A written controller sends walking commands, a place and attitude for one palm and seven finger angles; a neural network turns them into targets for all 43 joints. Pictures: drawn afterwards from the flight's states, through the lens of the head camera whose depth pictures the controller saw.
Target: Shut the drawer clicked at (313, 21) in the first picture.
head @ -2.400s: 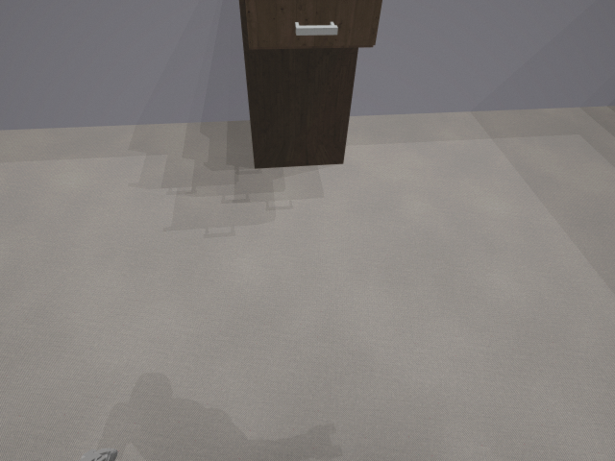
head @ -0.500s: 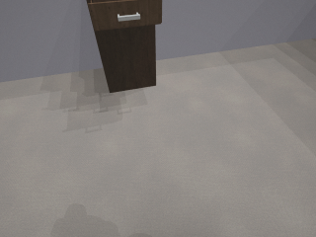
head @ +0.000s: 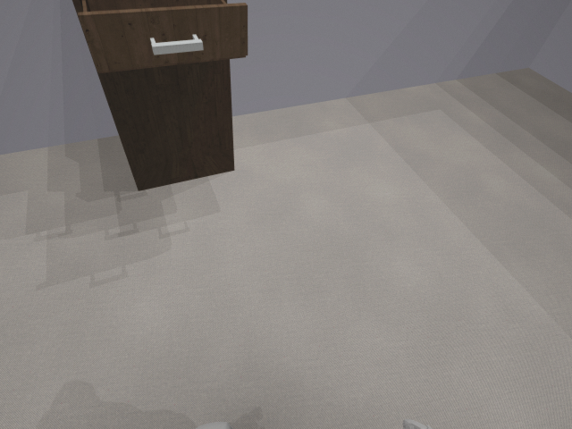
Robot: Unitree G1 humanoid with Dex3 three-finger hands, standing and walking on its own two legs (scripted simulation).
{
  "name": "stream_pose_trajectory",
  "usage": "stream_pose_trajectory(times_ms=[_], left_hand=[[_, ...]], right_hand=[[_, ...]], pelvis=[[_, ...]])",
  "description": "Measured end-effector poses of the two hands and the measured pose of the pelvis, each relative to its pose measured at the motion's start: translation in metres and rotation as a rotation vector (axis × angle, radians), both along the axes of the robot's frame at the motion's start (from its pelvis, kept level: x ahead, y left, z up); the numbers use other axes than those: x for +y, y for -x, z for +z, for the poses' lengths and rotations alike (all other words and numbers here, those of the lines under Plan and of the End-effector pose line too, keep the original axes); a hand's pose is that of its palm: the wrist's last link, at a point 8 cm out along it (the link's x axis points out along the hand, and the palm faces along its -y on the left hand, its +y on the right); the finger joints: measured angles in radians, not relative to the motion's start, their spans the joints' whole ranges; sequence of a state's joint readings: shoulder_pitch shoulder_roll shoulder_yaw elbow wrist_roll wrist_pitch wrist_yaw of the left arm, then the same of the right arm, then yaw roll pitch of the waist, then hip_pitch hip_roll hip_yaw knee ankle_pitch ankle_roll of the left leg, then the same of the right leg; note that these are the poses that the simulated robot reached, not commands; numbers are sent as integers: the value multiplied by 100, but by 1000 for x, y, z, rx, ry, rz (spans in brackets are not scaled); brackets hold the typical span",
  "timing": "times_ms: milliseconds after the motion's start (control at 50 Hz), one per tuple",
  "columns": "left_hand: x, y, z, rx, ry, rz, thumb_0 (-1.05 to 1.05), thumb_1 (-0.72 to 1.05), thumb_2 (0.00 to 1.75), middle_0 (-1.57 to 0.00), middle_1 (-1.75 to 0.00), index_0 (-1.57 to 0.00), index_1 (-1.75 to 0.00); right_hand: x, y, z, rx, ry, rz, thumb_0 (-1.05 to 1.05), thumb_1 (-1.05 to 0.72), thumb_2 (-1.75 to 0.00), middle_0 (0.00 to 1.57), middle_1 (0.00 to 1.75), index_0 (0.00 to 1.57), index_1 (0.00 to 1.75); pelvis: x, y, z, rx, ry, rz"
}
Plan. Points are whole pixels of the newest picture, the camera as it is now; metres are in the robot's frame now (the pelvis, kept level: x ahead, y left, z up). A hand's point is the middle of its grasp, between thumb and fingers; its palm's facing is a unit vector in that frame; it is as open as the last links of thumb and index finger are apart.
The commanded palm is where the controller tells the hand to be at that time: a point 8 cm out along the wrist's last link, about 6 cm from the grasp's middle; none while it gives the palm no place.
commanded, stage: walk to a spot facing it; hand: left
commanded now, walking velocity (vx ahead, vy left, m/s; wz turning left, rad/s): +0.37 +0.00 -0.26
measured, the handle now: (176, 43) +0.98 +0.39 +0.05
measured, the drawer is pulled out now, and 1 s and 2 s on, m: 0.29 0.29 0.29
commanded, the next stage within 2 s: turn to face it in 1.10 s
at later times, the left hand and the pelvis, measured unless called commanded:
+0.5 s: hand (240, 310) +0.34 +0.11 -0.15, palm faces -0.16 -0.97 -0.18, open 7.3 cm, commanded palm none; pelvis +0.20 -0.04 +0.00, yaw -8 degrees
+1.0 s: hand (217, 280) +0.41 +0.17 -0.17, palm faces -0.12 -0.98 -0.13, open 7.4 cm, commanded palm none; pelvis +0.41 -0.01 +0.02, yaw -12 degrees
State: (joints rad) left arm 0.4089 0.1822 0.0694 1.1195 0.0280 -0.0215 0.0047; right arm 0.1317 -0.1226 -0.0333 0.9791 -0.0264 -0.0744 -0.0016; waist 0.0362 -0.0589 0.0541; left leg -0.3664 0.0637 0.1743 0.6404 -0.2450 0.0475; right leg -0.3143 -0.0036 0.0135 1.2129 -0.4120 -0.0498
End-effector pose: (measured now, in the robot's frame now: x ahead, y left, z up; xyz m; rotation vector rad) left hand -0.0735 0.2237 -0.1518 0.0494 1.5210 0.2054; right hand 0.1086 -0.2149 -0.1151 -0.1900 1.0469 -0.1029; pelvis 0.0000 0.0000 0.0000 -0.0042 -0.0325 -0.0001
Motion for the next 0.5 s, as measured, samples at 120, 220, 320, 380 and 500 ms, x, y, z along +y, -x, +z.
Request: stream_pose_trajectory(times_ms=[120, 220, 320, 380, 500], left_hand=[[29, -142, 22, -231, -39, -101, 1, 91, 90, -20, -30, -20, -30], [22, -238, 38, -336, -36, -184, 0, 91, 90, -20, -30, -20, -30], [-5, -320, 43, -371, -22, -285, 0, 91, 90, -20, -30, -20, -30], [-30, -368, 41, -388, -15, -344, 1, 91, 90, -20, -30, -20, -30], [-64, -414, 30, -432, -5, -338, 0, 91, 90, -20, -30, -20, -30]], right_hand=[[-12, 33, 6, 132, 34, -141, -2, -96, -90, 20, 30, 20, 30], [-12, 64, 3, 283, 17, -217, -1, -94, -90, 20, 30, 20, 30], [-5, 86, -1, 425, -38, -303, 0, -92, -90, 20, 30, 19, 30], [-1, 92, -6, 508, -79, -351, 0, -92, -90, 20, 30, 19, 30], [-13, 52, -18, 576, -129, -369, 0, -91, -90, 20, 30, 19, 30]], pelvis=[[12, -43, 17, 14, -13, -41], [12, -81, 22, 18, -20, -64], [-1, -122, 20, 21, -24, -98], [-16, -151, 14, 25, -23, -121], [-43, -200, 4, 12, -4, -132]])
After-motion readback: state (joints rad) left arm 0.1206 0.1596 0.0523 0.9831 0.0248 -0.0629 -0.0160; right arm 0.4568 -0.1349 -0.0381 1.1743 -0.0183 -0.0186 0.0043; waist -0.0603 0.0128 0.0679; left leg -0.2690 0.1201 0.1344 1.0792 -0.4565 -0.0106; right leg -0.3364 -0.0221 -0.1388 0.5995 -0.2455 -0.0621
